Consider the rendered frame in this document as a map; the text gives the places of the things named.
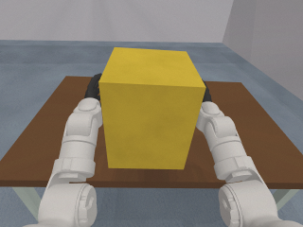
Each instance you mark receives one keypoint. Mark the robot right forearm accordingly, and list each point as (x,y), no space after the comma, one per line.
(231,161)

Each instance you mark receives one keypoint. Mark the carton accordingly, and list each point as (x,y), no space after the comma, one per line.
(150,102)

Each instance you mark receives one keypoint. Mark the right robot upper arm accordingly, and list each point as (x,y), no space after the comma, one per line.
(250,204)

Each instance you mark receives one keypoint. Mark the robot left forearm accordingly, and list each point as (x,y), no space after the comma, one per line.
(79,141)

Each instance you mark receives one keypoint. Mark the table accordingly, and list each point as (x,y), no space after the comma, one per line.
(30,160)

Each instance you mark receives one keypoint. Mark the robot right hand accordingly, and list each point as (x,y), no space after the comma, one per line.
(207,95)

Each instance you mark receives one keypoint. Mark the left robot upper arm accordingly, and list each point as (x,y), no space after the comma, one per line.
(68,205)

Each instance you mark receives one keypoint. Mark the robot left hand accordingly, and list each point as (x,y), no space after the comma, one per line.
(92,88)

